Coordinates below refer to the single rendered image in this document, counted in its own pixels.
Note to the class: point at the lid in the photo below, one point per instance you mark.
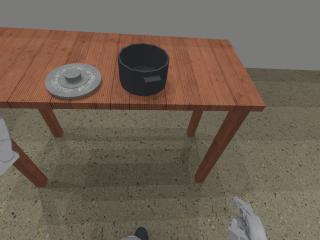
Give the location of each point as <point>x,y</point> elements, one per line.
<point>58,86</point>

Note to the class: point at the left robot foot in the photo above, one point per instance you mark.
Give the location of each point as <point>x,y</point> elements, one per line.
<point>141,233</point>

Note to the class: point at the robot left hand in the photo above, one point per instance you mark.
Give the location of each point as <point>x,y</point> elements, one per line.
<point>7,155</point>

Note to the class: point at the robot right hand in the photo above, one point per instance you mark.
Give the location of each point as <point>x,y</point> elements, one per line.
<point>249,229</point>

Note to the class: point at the knob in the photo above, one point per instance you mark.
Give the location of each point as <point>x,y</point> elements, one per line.
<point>72,74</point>

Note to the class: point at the table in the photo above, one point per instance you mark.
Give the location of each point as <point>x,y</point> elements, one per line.
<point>203,75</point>

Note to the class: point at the pot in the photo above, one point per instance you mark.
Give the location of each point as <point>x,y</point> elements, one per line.
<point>143,68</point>

